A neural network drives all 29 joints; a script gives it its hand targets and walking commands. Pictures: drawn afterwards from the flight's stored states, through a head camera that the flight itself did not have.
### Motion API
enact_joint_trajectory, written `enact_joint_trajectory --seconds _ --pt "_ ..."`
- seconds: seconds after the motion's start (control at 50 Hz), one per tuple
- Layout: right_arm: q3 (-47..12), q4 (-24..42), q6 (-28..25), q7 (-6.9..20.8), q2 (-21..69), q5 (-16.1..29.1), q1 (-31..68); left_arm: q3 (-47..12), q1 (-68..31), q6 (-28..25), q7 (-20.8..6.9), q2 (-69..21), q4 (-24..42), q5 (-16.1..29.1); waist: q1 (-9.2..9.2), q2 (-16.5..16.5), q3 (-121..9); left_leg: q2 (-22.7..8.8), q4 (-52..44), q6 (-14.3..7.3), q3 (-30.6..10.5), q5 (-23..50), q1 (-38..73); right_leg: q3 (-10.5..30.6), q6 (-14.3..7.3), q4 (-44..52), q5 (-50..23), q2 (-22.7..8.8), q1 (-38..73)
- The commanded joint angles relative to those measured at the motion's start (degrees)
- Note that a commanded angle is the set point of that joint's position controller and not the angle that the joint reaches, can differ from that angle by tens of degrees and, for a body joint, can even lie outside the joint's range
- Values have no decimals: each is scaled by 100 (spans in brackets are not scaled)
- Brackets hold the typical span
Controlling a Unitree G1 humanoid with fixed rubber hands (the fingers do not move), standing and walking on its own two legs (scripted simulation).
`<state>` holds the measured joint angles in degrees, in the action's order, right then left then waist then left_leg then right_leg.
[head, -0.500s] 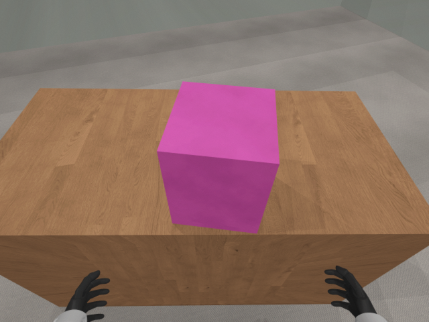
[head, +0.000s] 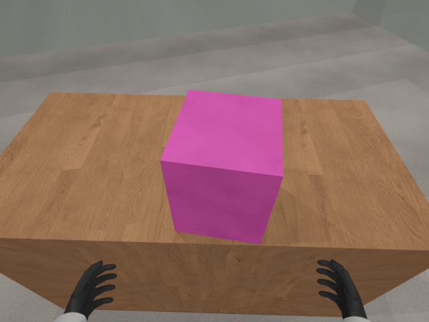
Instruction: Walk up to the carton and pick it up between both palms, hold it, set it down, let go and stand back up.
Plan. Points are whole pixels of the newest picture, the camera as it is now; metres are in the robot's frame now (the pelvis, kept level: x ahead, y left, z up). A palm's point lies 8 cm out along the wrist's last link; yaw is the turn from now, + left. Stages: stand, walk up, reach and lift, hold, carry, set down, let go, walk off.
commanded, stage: reach and lift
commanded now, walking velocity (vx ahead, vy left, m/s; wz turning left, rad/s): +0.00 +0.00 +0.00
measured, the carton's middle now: (225, 168) +0.42 +0.01 +0.03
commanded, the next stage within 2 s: none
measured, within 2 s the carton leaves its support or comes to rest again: neither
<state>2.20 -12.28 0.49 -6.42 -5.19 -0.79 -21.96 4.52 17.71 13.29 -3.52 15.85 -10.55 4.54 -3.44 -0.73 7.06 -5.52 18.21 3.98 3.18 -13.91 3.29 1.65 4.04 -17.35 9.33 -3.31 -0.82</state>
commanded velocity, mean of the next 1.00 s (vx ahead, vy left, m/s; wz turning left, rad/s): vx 0.00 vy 0.00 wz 0.00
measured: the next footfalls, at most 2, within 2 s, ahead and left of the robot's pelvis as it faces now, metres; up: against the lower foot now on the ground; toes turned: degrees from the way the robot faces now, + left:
none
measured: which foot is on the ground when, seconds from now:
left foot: down 0.00-1.00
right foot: down 0.00-1.00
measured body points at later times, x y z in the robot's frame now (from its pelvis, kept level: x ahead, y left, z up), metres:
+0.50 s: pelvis +0.01 +0.02 +0.00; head +0.00 +0.03 +0.45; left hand +0.18 +0.25 +0.00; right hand +0.18 -0.18 -0.01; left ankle -0.04 +0.16 -0.75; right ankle +0.01 -0.16 -0.75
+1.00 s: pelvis -0.02 +0.00 +0.00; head -0.03 +0.01 +0.45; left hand +0.22 +0.24 +0.05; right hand +0.24 -0.16 +0.05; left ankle -0.04 +0.16 -0.75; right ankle +0.01 -0.16 -0.75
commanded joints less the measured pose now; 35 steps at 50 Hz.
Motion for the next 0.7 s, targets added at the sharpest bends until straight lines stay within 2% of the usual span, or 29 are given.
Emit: enact_joint_trajectory --seconds 0.0,0.02,0.06,0.08,0.12,0.14,0.22,0.24,0.26,0.28,0.32,0.34,0.36,0.38,0.4,0.42,0.44,0.46,0.48,0.5,0.52,0.54,0.56,0.58,0.6,0.62,0.64,0.66,0.68 --pt "245 901 -474 -106 -396 124 113 264 -264 -430 31 802 1190 116 107 523 -408 656 -227 34 610 1230 -1057 -272 -351 296 -581 414 678" --pt "164 901 -510 -117 -365 230 88 251 -243 -509 22 871 1108 204 160 341 -289 623 -161 -12 574 1240 -1044 -308 -301 261 -597 416 692" --pt "122 883 -599 -155 -282 58 -64 246 -179 -651 -29 799 1064 182 132 373 -359 679 -117 35 569 1387 -750 -195 -316 363 -611 363 468" --pt "144 801 -669 -175 -334 262 -138 251 7 -665 -6 868 1140 175 147 628 -454 646 -107 69 504 1784 -722 -227 -408 302 -867 439 550" --pt "61 1089 -808 -185 -293 257 -196 111 231 -817 -77 661 1367 384 131 335 -708 635 54 161 425 2412 -627 -259 -477 275 -1334 580 853" --pt "170 861 -909 -185 -404 233 -139 117 306 -912 -96 630 1415 365 198 424 -758 630 29 139 330 2526 -557 -342 -448 220 -1355 606 890" --pt "-25 867 -1199 -202 -457 502 -160 86 437 -1145 -138 708 1591 385 238 756 -415 615 191 399 192 3524 -254 -343 -553 389 -1571 617 739" --pt "-29 969 -1205 -235 -320 583 -372 -25 417 -1275 -161 789 1792 500 186 655 -483 636 181 367 192 3642 -39 -320 -530 473 -1700 634 611" --pt "-49 1088 -1267 -227 -366 633 -224 -100 464 -1245 -171 636 1628 478 212 668 -463 681 175 390 183 3583 -17 -332 -570 495 -1626 643 577" --pt "-13 1176 -1338 -248 -401 604 -143 -67 460 -1279 -179 682 1483 480 196 525 -401 687 183 283 174 3380 -81 -371 -535 521 -1666 615 547" --pt "-172 1331 -1382 -291 -241 740 -314 -113 464 -1377 -194 647 1653 651 228 497 -415 657 212 300 116 3383 -216 -311 -594 482 -1667 578 676" --pt "-229 1174 -1353 -314 -222 714 -496 -60 556 -1425 -240 702 1731 563 202 498 -205 689 129 284 99 3222 -196 -267 -559 495 -1457 608 599" --pt "-128 1237 -1331 -304 -294 710 -453 -82 504 -1398 -237 588 1843 603 200 452 -283 610 154 244 35 3176 -238 -380 -618 456 -1404 678 628" --pt "-228 1154 -1310 -277 -302 727 -556 -69 756 -1382 -261 531 1431 610 138 408 -125 618 131 236 63 3105 -190 -343 -635 557 -1236 654 596" --pt "-163 1185 -1325 -328 -338 868 -514 -203 493 -1399 -262 579 1570 666 249 584 -98 647 148 242 66 3024 -297 -357 -635 551 -1088 604 543" --pt "-161 1158 -1265 -378 -237 887 -530 -141 453 -1376 -274 587 1523 594 253 636 39 669 62 258 66 2922 -218 -319 -660 586 -1177 573 484" --pt "-345 1326 -1295 -416 -187 877 -508 -53 363 -1447 -275 734 1650 614 109 686 11 716 11 216 119 2524 -376 -280 -616 543 -912 571 524" --pt "-190 1781 -1310 -433 -201 804 -422 -100 295 -1499 -233 736 1956 704 48 630 -226 706 50 156 124 2413 -375 -240 -609 443 -890 559 547" --pt "-314 1753 -1333 -465 -119 935 -564 -119 244 -1542 -198 693 2017 749 164 646 -219 735 102 113 178 2465 -500 -212 -586 422 -1216 491 529" --pt "-307 1877 -1367 -456 -36 860 -551 -102 410 -1612 -231 722 1877 730 126 435 -189 772 41 86 173 2327 -441 -233 -559 400 -1189 511 458" --pt "-333 1954 -1375 -484 -29 866 -595 -127 183 -1642 -235 801 1977 783 166 585 -209 686 20 89 132 2194 -555 -280 -575 344 -1126 521 556" --pt "-389 1871 -1319 -481 -71 873 -444 -149 211 -1697 -214 730 2022 749 24 693 -73 677 -30 92 134 2143 -687 -209 -604 378 -877 509 503" --pt "-255 2019 -1321 -497 -23 885 -391 -241 48 -1659 -197 703 2185 854 108 847 -306 628 21 160 97 2119 -675 -262 -687 338 -880 557 566" --pt "-248 2127 -1322 -512 -52 795 -505 -249 218 -1714 -168 783 2286 870 94 671 -317 656 26 105 103 1888 -672 -227 -615 304 -670 513 501" --pt "-277 2114 -1212 -519 -7 855 -485 -220 149 -1708 -188 772 1966 958 132 479 -108 676 -44 18 88 1530 -702 -221 -603 373 -449 476 356" --pt "-189 2465 -1156 -586 99 730 -389 -304 206 -1704 -216 748 2156 1018 177 373 -207 651 -119 -9 97 1309 -714 -259 -577 378 -401 517 456" --pt "-153 2496 -1039 -613 83 657 -185 -246 17 -1660 -224 784 1953 1010 114 261 -157 649 -177 -104 84 965 -824 -192 -556 351 -231 463 411" --pt "-144 2457 -950 -633 168 625 -135 -283 -70 -1655 -263 881 1845 1071 81 184 -118 636 -195 -146 68 751 -976 -171 -550 348 -80 455 437" --pt "-96 2515 -835 -652 87 582 -46 -311 -335 -1602 -227 882 2166 1127 151 249 -157 608 -245 -156 81 508 -940 -157 -580 302 73 436 463"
